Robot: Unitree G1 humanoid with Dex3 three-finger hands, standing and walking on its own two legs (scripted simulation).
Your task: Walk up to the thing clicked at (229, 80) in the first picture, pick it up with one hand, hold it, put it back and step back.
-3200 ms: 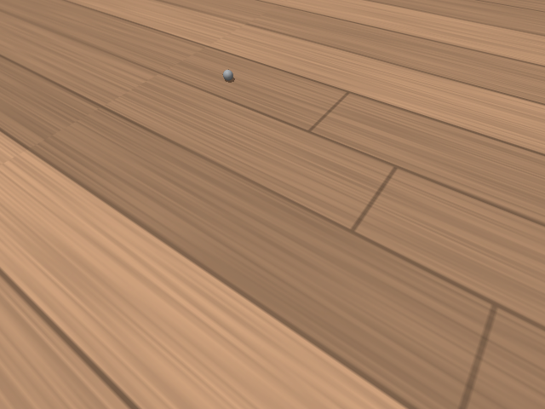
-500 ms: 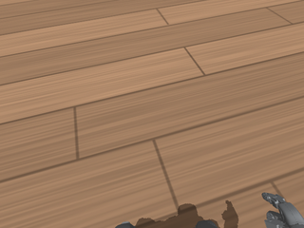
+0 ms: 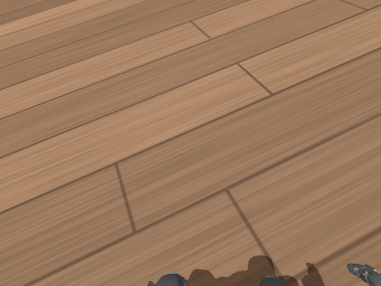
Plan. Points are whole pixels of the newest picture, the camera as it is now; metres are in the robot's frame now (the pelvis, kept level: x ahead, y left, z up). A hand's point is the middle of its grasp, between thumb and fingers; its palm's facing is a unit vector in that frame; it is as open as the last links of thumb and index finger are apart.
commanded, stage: walk up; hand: left
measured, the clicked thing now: out of the picture +0.41 +1.25 -0.71
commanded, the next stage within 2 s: none
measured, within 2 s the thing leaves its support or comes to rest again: neither
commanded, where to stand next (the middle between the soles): -0.05 +1.21 m, yaw -28 degrees
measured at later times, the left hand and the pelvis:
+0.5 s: hand out of the picture +0.15 +0.50 -0.12, palm faces -0.15 -0.82 -0.55, open 7.3 cm; pelvis +0.03 +0.22 -0.01, yaw -6 degrees
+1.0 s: hand out of the picture +0.16 +0.74 -0.12, palm faces -0.26 -0.80 -0.55, open 7.3 cm; pelvis +0.02 +0.46 +0.00, yaw -13 degrees
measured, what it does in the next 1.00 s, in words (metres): steps to the left: left foot, then right foot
